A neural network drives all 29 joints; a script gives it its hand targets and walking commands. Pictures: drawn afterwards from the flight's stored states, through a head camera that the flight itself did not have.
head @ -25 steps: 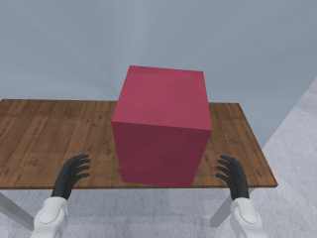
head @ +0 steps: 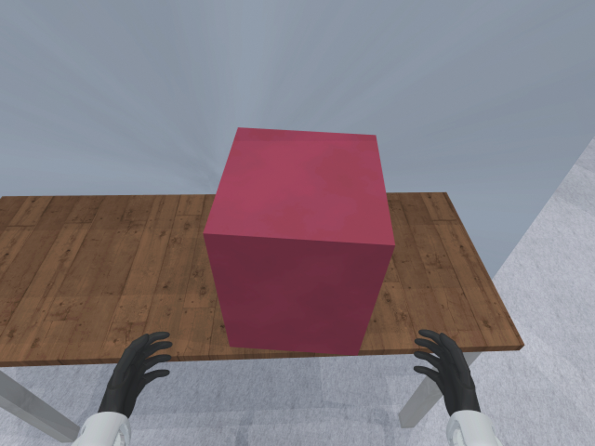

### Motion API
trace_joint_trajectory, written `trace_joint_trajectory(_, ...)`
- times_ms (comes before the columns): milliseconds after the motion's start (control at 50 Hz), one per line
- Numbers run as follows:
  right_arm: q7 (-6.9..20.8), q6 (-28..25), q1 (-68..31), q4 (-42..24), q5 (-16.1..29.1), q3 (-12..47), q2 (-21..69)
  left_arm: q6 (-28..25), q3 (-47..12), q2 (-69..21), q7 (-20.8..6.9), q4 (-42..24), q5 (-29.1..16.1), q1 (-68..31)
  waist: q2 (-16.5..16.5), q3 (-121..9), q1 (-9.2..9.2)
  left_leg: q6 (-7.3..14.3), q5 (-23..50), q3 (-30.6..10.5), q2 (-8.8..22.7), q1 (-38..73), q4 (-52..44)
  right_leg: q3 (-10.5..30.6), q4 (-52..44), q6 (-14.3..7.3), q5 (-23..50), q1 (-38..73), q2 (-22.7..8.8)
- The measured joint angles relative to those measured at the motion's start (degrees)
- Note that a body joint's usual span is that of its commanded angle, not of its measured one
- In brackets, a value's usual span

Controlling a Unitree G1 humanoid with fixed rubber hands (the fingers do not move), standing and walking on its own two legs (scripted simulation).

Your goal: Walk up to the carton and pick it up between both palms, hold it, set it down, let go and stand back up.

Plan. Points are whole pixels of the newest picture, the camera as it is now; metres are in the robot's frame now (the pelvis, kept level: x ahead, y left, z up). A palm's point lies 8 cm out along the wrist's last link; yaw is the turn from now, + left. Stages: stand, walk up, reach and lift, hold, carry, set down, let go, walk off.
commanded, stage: set down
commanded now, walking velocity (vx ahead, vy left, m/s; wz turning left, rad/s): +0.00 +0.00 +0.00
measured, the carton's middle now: (299, 245) +0.44 +0.01 +0.01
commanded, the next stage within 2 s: let go in 1.12 s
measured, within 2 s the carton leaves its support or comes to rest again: neither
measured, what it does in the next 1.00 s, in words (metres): stands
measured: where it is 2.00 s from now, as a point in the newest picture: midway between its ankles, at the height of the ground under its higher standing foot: outside the picture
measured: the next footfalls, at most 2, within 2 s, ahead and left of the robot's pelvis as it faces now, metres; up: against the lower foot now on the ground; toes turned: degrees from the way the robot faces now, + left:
none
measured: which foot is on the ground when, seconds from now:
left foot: down 0.00-1.00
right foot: down 0.00-1.00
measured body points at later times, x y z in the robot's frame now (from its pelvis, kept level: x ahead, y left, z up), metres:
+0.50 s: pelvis +0.01 -0.01 +0.00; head +0.00 +0.01 +0.45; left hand +0.19 +0.24 -0.06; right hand +0.19 -0.22 -0.06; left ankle +0.00 +0.11 -0.74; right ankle -0.02 -0.11 -0.74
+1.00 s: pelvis +0.00 -0.01 +0.00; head +0.00 +0.00 +0.45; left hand +0.17 +0.22 -0.08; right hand +0.17 -0.24 -0.08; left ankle +0.00 +0.11 -0.74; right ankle -0.02 -0.11 -0.74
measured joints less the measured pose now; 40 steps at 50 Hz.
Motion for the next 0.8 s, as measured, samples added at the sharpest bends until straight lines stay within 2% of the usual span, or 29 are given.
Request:
trace_joint_trajectory(200,0.3,1.3,3.6,0.4,-1.3,0.7,0.2,3.3,1.5,-0.9,0.1,-1.5,2.7,3.2,-0.3,-0.1,0.16,-0.4,0.3,0.4,0.3,3.1,-2.5,0.6,-2.2,-0.3,0.3,2.8,0.4)
trace_joint_trajectory(420,1.5,4.5,4.3,-0.1,-4.5,-0.1,-0.9,9.3,2.7,-2.2,1.0,-2.1,6.2,4.5,0.1,1.0,0.31,-0.5,1.2,0.7,0.4,4.3,-4.5,1.0,-3.9,-0.4,1.2,3.7,0.5)
trace_joint_trajectory(640,2.5,6.0,5.5,1.0,-6.1,-1.1,-1.4,13.0,2.6,-3.5,1.8,-3.9,8.4,6.5,0.2,0.9,-0.08,-0.6,1.5,0.6,0.5,4.5,-4.8,0.9,-4.6,-0.5,1.7,4.0,0.7)
trace_joint_trajectory(800,3.3,9.1,4.0,2.6,-8.8,-2.2,-1.6,18.1,2.3,-4.3,2.5,-2.4,10.0,4.8,0.7,1.2,-0.80,-0.5,2.2,0.8,0.5,3.9,-5.0,1.0,-3.9,-0.5,2.0,2.9,0.6)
